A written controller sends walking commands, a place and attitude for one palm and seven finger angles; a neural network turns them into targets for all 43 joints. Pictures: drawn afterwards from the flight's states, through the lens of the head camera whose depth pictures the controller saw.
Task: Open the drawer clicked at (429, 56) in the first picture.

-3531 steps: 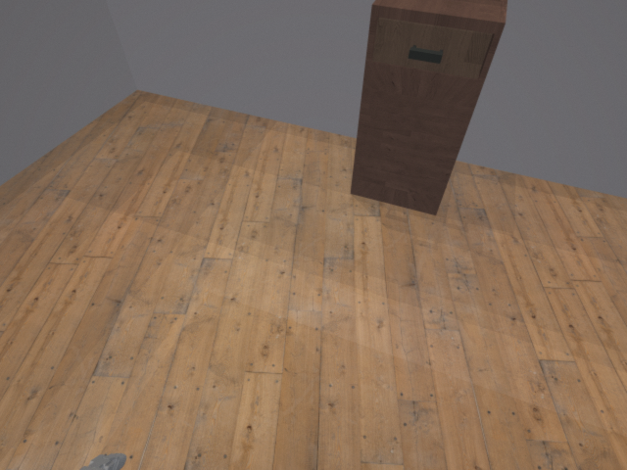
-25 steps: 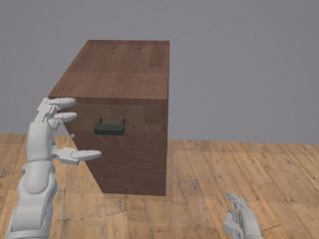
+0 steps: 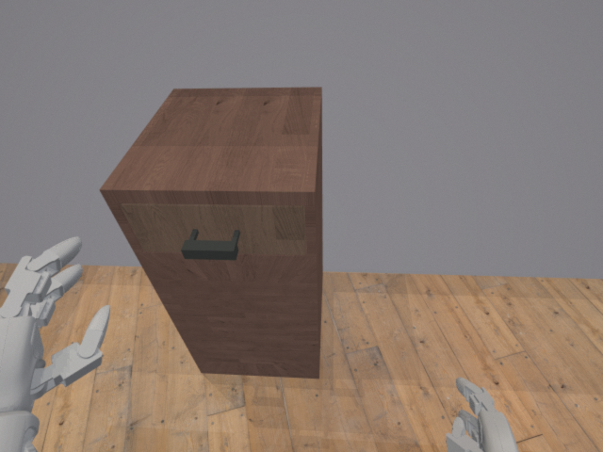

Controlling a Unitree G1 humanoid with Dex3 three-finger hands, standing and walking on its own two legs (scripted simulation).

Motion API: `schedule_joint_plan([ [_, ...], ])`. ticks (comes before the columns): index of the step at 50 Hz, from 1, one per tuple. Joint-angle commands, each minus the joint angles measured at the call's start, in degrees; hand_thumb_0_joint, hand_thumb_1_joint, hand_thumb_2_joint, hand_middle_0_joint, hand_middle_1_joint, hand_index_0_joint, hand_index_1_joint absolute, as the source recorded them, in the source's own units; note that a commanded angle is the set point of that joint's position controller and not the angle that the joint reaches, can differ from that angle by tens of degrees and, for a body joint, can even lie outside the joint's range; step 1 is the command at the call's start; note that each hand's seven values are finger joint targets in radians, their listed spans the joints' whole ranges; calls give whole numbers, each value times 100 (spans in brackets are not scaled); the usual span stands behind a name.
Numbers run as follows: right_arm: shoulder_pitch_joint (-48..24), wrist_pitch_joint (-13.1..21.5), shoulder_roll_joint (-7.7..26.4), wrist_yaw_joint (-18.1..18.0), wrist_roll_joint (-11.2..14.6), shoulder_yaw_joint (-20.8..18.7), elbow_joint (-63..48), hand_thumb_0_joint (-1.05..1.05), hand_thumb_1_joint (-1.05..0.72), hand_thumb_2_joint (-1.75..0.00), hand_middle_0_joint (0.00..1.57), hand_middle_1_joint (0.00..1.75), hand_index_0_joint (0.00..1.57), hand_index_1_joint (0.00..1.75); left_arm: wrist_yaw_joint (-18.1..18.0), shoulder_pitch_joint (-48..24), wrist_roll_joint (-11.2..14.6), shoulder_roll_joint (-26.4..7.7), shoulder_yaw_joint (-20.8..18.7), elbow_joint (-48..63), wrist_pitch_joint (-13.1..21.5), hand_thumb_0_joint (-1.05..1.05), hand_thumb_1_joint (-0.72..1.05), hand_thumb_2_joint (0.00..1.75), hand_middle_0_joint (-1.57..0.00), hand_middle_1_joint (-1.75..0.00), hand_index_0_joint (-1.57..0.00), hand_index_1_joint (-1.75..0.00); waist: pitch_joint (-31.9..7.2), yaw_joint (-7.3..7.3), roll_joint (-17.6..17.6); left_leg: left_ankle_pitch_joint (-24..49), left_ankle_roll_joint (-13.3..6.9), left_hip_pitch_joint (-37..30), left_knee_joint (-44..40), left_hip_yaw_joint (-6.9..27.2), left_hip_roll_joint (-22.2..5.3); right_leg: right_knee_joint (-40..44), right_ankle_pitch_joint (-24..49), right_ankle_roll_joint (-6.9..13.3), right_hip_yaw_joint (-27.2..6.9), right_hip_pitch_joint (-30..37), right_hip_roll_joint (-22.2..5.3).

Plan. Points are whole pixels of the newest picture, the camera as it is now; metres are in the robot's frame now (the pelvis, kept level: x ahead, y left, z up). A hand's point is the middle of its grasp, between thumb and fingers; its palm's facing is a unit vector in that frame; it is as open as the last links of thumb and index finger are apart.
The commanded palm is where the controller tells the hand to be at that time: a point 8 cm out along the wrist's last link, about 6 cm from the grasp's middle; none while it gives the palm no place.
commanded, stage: draw the hand back to the body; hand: left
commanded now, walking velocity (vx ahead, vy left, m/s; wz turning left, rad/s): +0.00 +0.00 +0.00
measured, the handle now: (213, 241) +0.50 +0.26 -0.06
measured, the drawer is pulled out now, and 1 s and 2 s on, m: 0.00 0.00 0.00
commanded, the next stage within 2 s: step back with the hand held close in 0.22 s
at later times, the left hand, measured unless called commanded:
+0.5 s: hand (66, 340) +0.17 +0.26 +0.15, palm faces +0.37 -0.81 -0.44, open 7.4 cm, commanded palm +0.12 +0.30 +0.17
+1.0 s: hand (20, 402) +0.11 +0.27 +0.15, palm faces +0.37 -0.82 -0.44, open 7.4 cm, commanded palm +0.06 +0.32 +0.17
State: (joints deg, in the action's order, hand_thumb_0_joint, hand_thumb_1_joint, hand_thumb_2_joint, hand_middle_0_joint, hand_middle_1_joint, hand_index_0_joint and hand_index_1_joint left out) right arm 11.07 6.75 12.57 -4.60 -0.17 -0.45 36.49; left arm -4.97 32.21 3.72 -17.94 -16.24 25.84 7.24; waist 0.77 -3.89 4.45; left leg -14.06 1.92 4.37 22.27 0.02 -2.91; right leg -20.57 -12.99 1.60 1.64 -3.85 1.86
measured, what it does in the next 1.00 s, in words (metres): shifts its weight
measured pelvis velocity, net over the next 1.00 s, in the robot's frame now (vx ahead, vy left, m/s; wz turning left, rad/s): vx -0.07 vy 0.04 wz -0.01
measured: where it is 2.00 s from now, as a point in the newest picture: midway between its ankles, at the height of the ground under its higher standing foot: outside the picture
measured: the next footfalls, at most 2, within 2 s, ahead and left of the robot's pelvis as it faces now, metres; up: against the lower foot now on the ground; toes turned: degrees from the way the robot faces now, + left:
right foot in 1.28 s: -0.12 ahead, -0.07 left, +0.00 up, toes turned +2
left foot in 1.52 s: -0.09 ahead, +0.13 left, +0.00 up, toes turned -2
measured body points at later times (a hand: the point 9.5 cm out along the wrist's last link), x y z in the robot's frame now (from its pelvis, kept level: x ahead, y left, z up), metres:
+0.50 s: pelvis -0.01 +0.02 +0.00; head +0.00 +0.01 +0.45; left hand +0.15 +0.31 +0.17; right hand +0.17 -0.21 -0.09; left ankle -0.02 +0.14 -0.74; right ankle -0.01 -0.10 -0.74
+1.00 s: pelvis -0.07 +0.04 -0.02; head -0.05 +0.04 +0.43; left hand +0.09 +0.32 +0.17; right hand +0.11 -0.19 -0.09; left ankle -0.02 +0.14 -0.74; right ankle -0.02 -0.10 -0.74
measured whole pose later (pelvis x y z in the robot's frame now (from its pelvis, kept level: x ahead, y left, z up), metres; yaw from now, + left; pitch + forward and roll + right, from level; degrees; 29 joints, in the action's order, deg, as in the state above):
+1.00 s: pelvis -0.07 +0.04 -0.02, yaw +0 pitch +2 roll -1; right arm 11.3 5.1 11.1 -3.5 0.0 0.1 30.9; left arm -8.7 37.0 1.4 -19.3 -20.2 34.8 12.0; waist 0.5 -0.6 0.7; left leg -13.0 -1.0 23.7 34.3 -0.9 -0.7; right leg -30.0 -10.1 -1.3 0.6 -22.0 -0.4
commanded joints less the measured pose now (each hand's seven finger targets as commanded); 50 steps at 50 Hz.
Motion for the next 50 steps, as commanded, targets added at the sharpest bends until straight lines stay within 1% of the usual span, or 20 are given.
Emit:
schedule_joint_plan([
  [1,-753,387,458,-86,-34,-133,-896,0,-90,-90,20,30,20,30,-147,-699,0,-899,-585,1061,334,0,90,90,-20,-30,-20,-30,-67,77,-226,915,-267,-127,-158,-274,236,609,559,-150,-82,-427,-134],
  [6,-813,410,451,-87,-54,-100,-897,0,-90,-90,20,30,20,30,-160,-788,-4,-894,-561,1003,296,0,90,90,-20,-30,-20,-30,-120,24,-335,908,-272,-97,-193,-197,231,576,509,-139,-82,-318,-151],
  [9,-817,462,452,-56,-68,-90,-875,0,-90,-90,20,30,20,30,-178,-817,-35,-957,-610,1142,285,0,90,90,-20,-30,-20,-30,-192,-3,0,975,-229,-147,-196,-194,237,587,592,-111,-92,-287,-133],
  [14,-851,497,445,-20,-63,-89,-885,0,-90,-90,20,30,20,30,-200,-720,-44,-993,-681,1177,249,0,90,90,-20,-30,-20,-30,-206,-45,-31,1054,-195,-83,-234,-153,205,522,672,-90,-66,-207,-116],
  [16,-820,492,425,-4,-55,-58,-905,0,-90,-90,20,30,20,30,-207,-763,-34,-882,-581,1192,255,0,90,90,-20,-30,-20,-30,-91,-20,-20,997,-176,53,-273,-86,197,438,589,-66,-24,-175,-124],
  [17,-738,288,615,23,-1,-77,-1118,0,-90,-90,20,30,20,30,-220,-877,-45,-1276,-1149,1373,444,0,90,90,-20,-30,-20,-30,384,265,-100,617,-292,397,-69,-45,156,783,698,-67,-595,-1033,-331],
  [18,-737,172,593,59,-24,-99,-1042,0,-90,-90,20,30,20,30,-191,-533,-79,-1097,-997,1110,486,0,90,90,-20,-30,-20,-30,234,290,-290,441,-310,437,43,19,195,874,536,-56,-638,-1062,-454],
  [19,-770,118,610,61,-30,-126,-1115,0,-90,-90,20,30,20,30,-174,-517,-109,-1130,-1008,1305,551,0,90,90,-20,-30,-20,-30,184,284,-313,428,-299,419,88,6,229,934,483,-47,-685,-1161,-461],
  [21,-682,0,606,104,-6,-168,-1173,0,-90,-90,20,30,20,30,-168,-87,-128,-865,-811,1173,579,0,90,90,-20,-30,-20,-30,-223,329,-404,708,-299,462,122,28,167,698,767,-50,-576,-917,-491],
  [24,-701,-88,626,105,28,-238,-1286,0,-90,-90,20,30,20,30,-199,187,-106,-1003,-955,1426,617,0,90,90,-20,-30,-20,-30,-803,308,-275,1545,-274,423,96,-15,71,217,1714,-111,-358,-541,-441],
  [27,-640,-178,608,96,60,-303,-1404,0,-90,-90,20,30,20,30,-244,499,-88,-1039,-1031,1515,585,0,90,90,-20,-30,-20,-30,-1101,320,-342,2284,-248,509,169,-32,-31,-174,2250,-171,-208,-330,-395],
  [29,-668,-203,601,78,61,-331,-1442,0,-90,-90,20,30,20,30,-268,574,-89,-1191,-1165,1718,585,0,90,90,-20,-30,-20,-30,-1197,301,-201,2428,-213,591,201,-26,-28,-304,2371,-174,-205,-326,-383],
  [34,-609,-188,599,64,44,-357,-1518,0,-90,-90,20,30,20,30,-340,825,-106,-1260,-1279,2030,597,0,90,90,-20,-30,-20,-30,-1222,287,101,2355,-210,998,136,57,-128,-698,2017,-197,-111,-328,-264],
  [36,-546,-143,606,63,35,-344,-1548,0,-90,-90,20,30,20,30,-360,846,-130,-1134,-1171,2109,618,0,90,90,-20,-30,-20,-30,-1107,328,164,2081,-262,1358,45,148,-246,-959,1750,-204,-89,-279,-234],
  [39,-549,-28,610,48,13,-337,-1541,0,-90,-90,20,30,20,30,-387,830,-153,-1149,-1236,2149,646,0,90,90,-20,-30,-20,-30,-914,324,279,1152,-340,1913,-80,176,-315,-1126,1331,-214,-151,-298,-196],
  [43,-419,83,617,46,28,-308,-1504,0,-90,-90,20,30,20,30,-434,652,-168,-1010,-1123,2018,725,0,90,90,-20,-30,-20,-30,-673,427,-68,-297,-383,2444,41,230,-210,-923,861,-137,-445,-517,-363],
  [44,-438,125,628,25,13,-313,-1494,0,-90,-90,20,30,20,30,-441,547,-193,-1121,-1196,2147,766,0,90,90,-20,-30,-20,-30,-645,432,-133,-645,-364,2384,91,209,-130,-721,640,-115,-558,-718,-370],
  [46,-346,157,608,21,6,-290,-1463,0,-90,-90,20,30,20,30,-476,473,-197,-1017,-1079,2058,803,0,90,90,-20,-30,-20,-30,-579,464,-411,-910,-324,2271,309,218,33,-359,40,-53,-718,-1089,-494],
  [49,-349,157,650,-4,8,-323,-1350,0,-90,-90,20,30,20,30,-541,246,-226,-1155,-1105,2105,855,0,90,90,-20,-30,-20,-30,-551,492,-586,-856,-185,1430,984,39,272,309,-880,94,-971,-2198,-720],
  [50,-311,149,621,-14,11,-299,-1315,0,-90,-90,20,30,20,30,-570,228,-228,-1071,-1007,2107,872,0,90,90,-20,-30,-20,-30,-556,488,-650,-836,-178,1289,1074,120,257,329,-1086,132,-897,-2350,-796],
])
